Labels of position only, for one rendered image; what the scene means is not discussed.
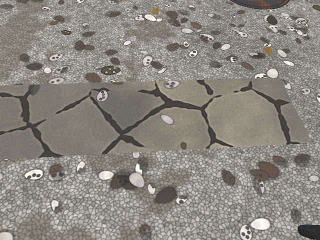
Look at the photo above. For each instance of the right robot hand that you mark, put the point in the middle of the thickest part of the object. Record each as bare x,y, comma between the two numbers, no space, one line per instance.
309,231

